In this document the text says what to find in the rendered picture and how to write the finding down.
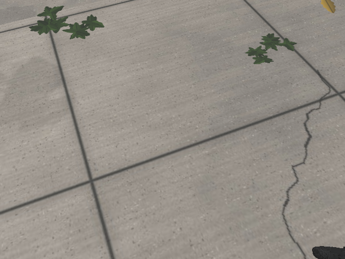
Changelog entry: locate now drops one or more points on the robot right hand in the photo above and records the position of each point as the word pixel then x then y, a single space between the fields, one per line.
pixel 322 252

